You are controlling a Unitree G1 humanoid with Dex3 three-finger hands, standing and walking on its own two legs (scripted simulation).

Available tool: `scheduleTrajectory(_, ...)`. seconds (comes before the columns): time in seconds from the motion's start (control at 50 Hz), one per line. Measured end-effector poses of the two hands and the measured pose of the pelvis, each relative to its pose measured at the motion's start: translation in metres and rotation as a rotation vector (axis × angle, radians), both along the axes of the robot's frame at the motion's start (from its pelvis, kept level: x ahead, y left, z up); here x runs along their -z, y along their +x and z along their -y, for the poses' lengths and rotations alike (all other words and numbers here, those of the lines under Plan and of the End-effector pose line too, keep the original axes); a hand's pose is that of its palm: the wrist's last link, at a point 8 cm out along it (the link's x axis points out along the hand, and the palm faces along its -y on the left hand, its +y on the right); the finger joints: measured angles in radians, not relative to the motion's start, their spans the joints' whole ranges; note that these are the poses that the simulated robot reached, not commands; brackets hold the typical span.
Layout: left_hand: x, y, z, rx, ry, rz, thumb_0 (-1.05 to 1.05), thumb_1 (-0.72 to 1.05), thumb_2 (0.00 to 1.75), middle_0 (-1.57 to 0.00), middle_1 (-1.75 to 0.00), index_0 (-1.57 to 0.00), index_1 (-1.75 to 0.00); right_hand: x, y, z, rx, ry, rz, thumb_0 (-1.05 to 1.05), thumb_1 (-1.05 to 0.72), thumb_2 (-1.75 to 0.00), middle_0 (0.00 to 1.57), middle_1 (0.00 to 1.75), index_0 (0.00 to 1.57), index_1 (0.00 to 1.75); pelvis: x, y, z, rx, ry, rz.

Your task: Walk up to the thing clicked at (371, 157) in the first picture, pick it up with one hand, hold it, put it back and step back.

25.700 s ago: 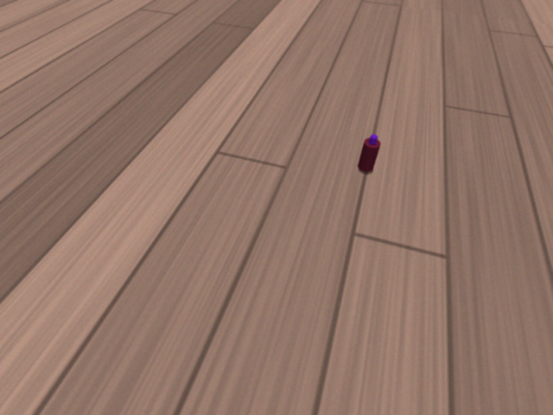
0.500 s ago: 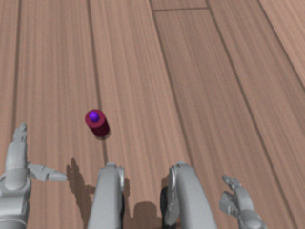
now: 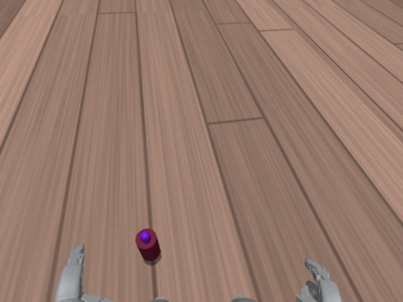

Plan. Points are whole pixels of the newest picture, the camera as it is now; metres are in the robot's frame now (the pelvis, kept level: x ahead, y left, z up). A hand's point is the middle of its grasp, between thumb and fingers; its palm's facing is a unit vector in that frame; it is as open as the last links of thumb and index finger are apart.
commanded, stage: home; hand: left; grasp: from the side
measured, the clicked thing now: (147, 243) +0.46 +0.20 -0.59
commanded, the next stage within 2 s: stand in 1.80 s
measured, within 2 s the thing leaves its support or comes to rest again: neither
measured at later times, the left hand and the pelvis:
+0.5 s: hand (105, 296) +0.17 +0.18 -0.04, palm faces +0.12 -0.95 -0.28, open 17.6 cm; pelvis +0.00 -0.01 +0.02, yaw +1 degrees
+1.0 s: hand out of the picture +0.15 +0.18 -0.04, palm faces +0.11 -0.95 -0.28, open 17.6 cm; pelvis -0.01 -0.01 +0.02, yaw +1 degrees
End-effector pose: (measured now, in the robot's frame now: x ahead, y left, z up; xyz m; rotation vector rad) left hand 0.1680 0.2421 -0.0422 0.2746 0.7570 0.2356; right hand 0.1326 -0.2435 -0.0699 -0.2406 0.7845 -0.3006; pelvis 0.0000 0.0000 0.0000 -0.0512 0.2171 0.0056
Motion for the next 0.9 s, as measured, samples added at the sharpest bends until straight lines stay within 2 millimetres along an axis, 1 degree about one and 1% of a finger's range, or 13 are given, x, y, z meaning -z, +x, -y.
scheduleTrajectory(0.06,-0.018,-0.007,0.006,0.011,-0.008,0.025,-0.01,-0.53,0.07,-0.06,-0.06,-0.06,-0.06,-0.01,0.007,-0.006,-0.007,0.009,0.045,0.01,-0.9,-0.9,0.21,0.3,0.21,0.3,-0.007,0.004,-0.002,0.0,0.002,0.028)
scheduleTrajectory(0.14,-0.032,-0.014,0.011,0.015,-0.02,0.045,-0.01,-0.54,0.06,-0.06,-0.05,-0.06,-0.06,-0.019,0.018,-0.012,-0.028,0.02,0.095,0.01,-0.9,-0.9,0.21,0.3,0.21,0.3,-0.013,0.006,-0.002,-0.002,0.006,0.056)
scheduleTrajectory(0.22,-0.036,-0.022,0.013,0.008,-0.03,0.044,-0.01,-0.55,0.05,-0.06,-0.05,-0.06,-0.05,-0.026,0.027,-0.016,-0.058,0.02,0.129,0.01,-0.9,-0.9,0.21,0.3,0.21,0.3,-0.016,0.005,-0.001,-0.006,0.009,0.071)
scheduleTrajectory(0.32,-0.031,-0.027,0.012,-0.006,-0.036,0.025,-0.01,-0.56,0.05,-0.05,-0.05,-0.05,-0.05,-0.031,0.032,-0.013,-0.091,0.004,0.141,0.01,-0.9,-0.9,0.21,0.3,0.21,0.3,-0.017,0.003,0.003,-0.012,0.013,0.082)
scheduleTrajectory(0.42,-0.033,-0.026,0.016,-0.005,-0.041,0.034,-0.01,-0.56,0.04,-0.05,-0.05,-0.05,-0.05,-0.032,0.03,-0.007,-0.097,-0.012,0.137,0.01,-0.9,-0.9,0.21,0.3,0.21,0.3,-0.018,0.002,0.006,-0.015,0.014,0.089)
scheduleTrajectory(0.58,-0.035,-0.025,0.021,0.003,-0.045,0.046,-0.01,-0.57,0.04,-0.05,-0.04,-0.05,-0.05,-0.031,0.019,0.001,-0.077,-0.015,0.122,0.01,-0.9,-0.9,0.21,0.3,0.21,0.3,-0.02,0.001,0.009,-0.015,0.015,0.097)
scheduleTrajectory(0.74,-0.034,-0.03,0.022,0.011,-0.046,0.039,-0.01,-0.58,0.03,-0.05,-0.04,-0.05,-0.05,-0.029,0.01,0.003,-0.069,-0.012,0.113,0.02,-0.9,-0.9,0.21,0.3,0.21,0.3,-0.02,-0.003,0.01,-0.013,0.017,0.101)
scheduleTrajectory(0.9,-0.034,-0.034,0.021,0.011,-0.046,0.042,-0.01,-0.58,0.04,-0.05,-0.05,-0.05,-0.05,-0.029,0.008,0.001,-0.075,-0.009,0.121,0.02,-0.9,-0.9,0.21,0.3,0.21,0.3,-0.02,-0.007,0.01,-0.012,0.018,0.105)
